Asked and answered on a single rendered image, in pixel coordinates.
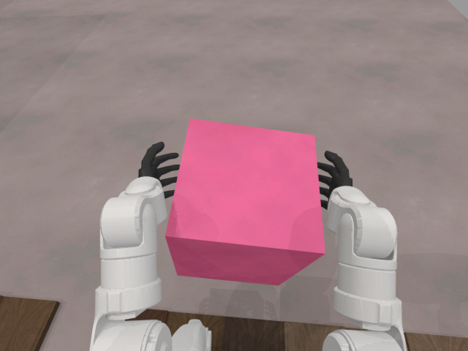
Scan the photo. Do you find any robot left upper arm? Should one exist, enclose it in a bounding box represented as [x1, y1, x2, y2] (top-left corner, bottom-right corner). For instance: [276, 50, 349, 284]
[92, 320, 173, 351]

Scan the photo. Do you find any carton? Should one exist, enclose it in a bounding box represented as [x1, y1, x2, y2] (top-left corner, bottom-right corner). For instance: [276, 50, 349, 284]
[165, 118, 325, 286]

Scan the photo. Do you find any robot right upper arm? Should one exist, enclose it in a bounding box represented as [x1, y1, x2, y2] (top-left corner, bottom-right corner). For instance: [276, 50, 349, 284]
[322, 329, 402, 351]

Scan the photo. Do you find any robot left forearm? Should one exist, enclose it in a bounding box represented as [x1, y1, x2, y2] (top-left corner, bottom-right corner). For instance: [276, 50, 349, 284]
[89, 176, 167, 351]

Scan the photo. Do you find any right robot hand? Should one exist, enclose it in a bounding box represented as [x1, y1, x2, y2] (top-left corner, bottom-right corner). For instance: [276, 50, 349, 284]
[317, 151, 352, 210]

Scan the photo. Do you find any robot right forearm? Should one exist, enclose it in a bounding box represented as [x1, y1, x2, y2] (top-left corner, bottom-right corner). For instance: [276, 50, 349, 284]
[326, 186, 407, 351]

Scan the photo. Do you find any robot left thigh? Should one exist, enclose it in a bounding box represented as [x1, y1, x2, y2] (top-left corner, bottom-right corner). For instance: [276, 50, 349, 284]
[172, 323, 211, 351]

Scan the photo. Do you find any left robot hand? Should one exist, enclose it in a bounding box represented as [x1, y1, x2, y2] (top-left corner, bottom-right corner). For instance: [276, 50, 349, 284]
[138, 142, 180, 198]

